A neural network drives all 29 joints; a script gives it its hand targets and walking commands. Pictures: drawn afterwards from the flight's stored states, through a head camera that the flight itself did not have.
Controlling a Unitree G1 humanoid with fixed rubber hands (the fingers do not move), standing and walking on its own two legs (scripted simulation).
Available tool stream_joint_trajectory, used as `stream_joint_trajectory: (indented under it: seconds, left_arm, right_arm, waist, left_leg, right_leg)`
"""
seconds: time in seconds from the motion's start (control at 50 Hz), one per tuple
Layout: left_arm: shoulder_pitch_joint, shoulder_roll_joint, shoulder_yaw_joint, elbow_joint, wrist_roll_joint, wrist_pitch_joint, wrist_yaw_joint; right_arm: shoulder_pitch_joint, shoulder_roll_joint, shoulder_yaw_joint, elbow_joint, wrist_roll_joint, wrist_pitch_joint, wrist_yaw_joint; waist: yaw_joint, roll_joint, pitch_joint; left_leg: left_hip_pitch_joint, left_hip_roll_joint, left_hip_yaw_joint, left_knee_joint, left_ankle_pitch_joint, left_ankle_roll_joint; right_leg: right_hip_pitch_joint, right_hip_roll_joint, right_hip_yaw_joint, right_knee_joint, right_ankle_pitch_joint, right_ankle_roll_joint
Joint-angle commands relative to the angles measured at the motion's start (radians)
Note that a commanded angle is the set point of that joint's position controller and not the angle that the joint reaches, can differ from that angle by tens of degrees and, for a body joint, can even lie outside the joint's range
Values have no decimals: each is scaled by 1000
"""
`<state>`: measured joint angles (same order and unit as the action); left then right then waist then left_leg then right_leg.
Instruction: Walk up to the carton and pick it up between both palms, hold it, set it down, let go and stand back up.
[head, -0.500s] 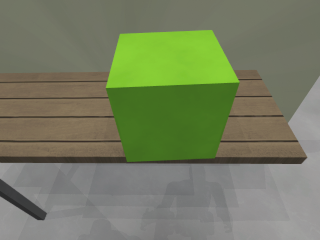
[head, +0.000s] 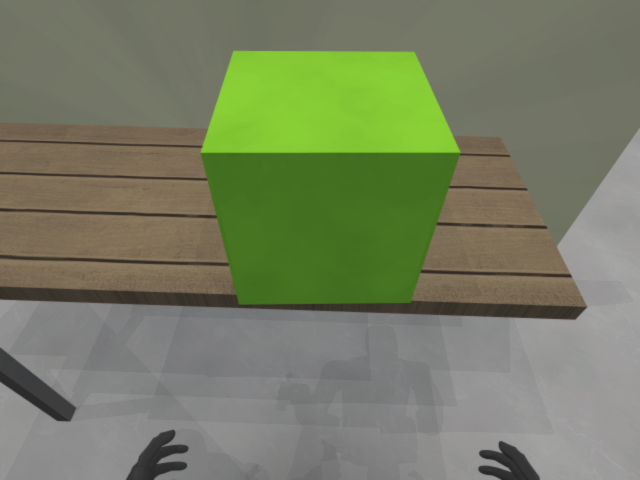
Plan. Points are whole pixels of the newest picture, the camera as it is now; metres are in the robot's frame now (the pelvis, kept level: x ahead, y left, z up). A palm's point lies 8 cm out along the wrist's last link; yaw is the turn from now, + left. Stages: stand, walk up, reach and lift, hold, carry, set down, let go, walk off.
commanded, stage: reach and lift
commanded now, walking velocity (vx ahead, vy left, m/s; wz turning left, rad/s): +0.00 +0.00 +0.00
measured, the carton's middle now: (324, 181) +0.50 +0.04 +0.11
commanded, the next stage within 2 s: none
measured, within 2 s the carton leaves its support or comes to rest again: neither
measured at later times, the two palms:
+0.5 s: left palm (125, 446) +0.17 +0.25 -0.02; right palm (518, 456) +0.18 -0.20 -0.02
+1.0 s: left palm (105, 386) +0.21 +0.27 +0.04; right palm (512, 382) +0.24 -0.19 +0.04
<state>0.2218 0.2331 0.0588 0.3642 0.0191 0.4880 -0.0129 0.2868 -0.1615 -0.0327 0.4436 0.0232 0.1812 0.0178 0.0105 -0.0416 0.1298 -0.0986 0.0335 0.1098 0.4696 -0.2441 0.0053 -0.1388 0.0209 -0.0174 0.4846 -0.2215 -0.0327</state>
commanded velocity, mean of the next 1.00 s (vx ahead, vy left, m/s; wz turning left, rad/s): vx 0.00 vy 0.00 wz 0.00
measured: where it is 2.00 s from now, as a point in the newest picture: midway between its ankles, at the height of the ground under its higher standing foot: outside the picture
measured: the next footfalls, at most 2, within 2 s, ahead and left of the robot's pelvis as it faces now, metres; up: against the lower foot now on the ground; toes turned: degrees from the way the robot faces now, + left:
none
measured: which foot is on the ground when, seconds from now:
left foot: down 0.00-1.00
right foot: down 0.00-1.00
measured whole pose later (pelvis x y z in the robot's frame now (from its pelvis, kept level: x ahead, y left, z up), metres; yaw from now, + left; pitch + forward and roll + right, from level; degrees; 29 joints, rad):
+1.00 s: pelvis +0.04 +0.01 +0.01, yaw +2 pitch -1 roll -1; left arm 0.33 0.38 0.04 -0.13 -0.30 0.26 0.01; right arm 0.40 -0.18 -0.04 -0.16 0.23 0.22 -0.07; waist 0.05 0.00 0.02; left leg -0.12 0.02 0.08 0.35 -0.22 0.01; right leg -0.11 0.02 -0.04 0.30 -0.17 -0.02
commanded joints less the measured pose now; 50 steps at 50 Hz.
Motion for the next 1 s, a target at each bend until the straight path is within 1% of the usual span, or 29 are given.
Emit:
stream_joint_trajectory:
  seconds: [0.0,0.04,0.1,0.14,0.2,0.28,0.34,0.42,0.5,0.58,0.76,0.86,0.98]
  left_arm:
    - [-98,181,96,-280,-18,-139,20]
    - [-104,190,82,-304,-55,-178,23]
    - [-94,212,65,-313,-107,-209,18]
    - [-74,232,64,-313,-131,-219,11]
    - [-57,259,73,-316,-152,-228,1]
    - [-51,276,85,-322,-162,-229,-6]
    - [-40,284,92,-341,-173,-227,-9]
    - [-34,289,95,-388,-192,-226,-8]
    - [-30,292,94,-464,-209,-232,-3]
    - [-22,298,89,-548,-234,-250,5]
    - [13,312,80,-678,-292,-295,16]
    - [12,308,77,-725,-312,-300,19]
    - [-21,294,81,-778,-318,-282,23]
  right_arm:
    - [-30,-64,-32,-315,-5,-45,-20]
    - [-24,-37,-29,-367,-6,-58,-33]
    - [7,3,-22,-408,-7,-73,-57]
    - [30,16,-17,-425,-4,-75,-73]
    - [40,17,-11,-450,1,-67,-90]
    - [21,7,-9,-485,8,-44,-103]
    - [18,8,-7,-512,20,-29,-109]
    - [21,11,-5,-550,43,-13,-111]
    - [28,2,-7,-607,77,-4,-107]
    - [39,-16,-17,-675,109,-6,-101]
    - [65,-78,-53,-797,160,-27,-95]
    - [54,-120,-75,-844,186,-33,-91]
    - [18,-170,-97,-892,224,-30,-84]
  waist:
    - [9,104,-120]
    - [2,80,-136]
    - [-6,39,-132]
    - [-7,27,-131]
    - [-3,42,-144]
    - [8,73,-158]
    - [18,67,-155]
    - [29,66,-137]
    - [37,88,-141]
    - [37,102,-171]
    - [28,101,-247]
    - [27,94,-264]
    - [30,92,-264]
  left_leg:
    - [-329,37,36,-195,-75,55]
    - [-291,34,28,-177,-88,54]
    - [-186,16,18,-156,-72,37]
    - [-133,5,15,-153,-44,27]
    - [-126,8,12,-164,-31,27]
    - [-190,26,8,-192,-48,40]
    - [-172,16,5,-199,-9,27]
    - [-97,-4,-2,-199,64,2]
    - [-65,-13,-14,-199,123,-11]
    - [-50,-18,-28,-191,182,-21]
    - [-27,-21,-63,-166,306,-42]
    - [13,-17,-87,-152,389,-52]
    - [67,-13,-113,-139,477,-60]
  right_leg:
    - [250,-11,40,-80,58,49]
    - [188,-27,53,-108,28,52]
    - [69,-54,67,-162,-20,52]
    - [26,-64,69,-184,-29,51]
    - [38,-55,56,-187,-18,53]
    - [119,-30,35,-168,3,57]
    - [121,-36,41,-180,14,55]
    - [70,-53,57,-213,24,47]
    - [58,-56,63,-222,64,39]
    - [58,-53,66,-217,118,31]
    - [83,-29,61,-196,238,16]
    - [74,-10,57,-205,259,2]
    - [59,6,58,-228,258,-17]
